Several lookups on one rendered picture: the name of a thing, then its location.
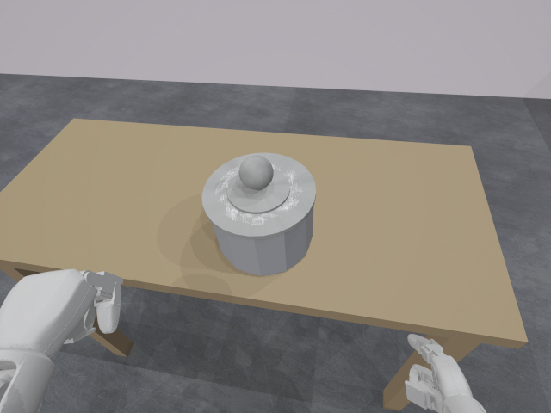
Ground pot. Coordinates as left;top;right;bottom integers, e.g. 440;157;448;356
213;209;313;276

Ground right robot forearm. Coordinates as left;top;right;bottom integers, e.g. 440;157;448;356
442;395;486;413

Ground right robot hand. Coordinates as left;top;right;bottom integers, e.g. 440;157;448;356
405;334;473;413

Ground table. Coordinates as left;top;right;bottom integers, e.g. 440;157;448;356
0;119;528;411

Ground left robot forearm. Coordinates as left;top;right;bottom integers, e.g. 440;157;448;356
0;348;56;413

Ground lid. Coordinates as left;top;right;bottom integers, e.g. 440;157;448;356
202;152;316;239

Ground knob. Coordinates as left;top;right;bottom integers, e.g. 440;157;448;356
239;156;274;190

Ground left robot hand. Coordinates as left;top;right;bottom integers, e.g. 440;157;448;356
0;269;123;359

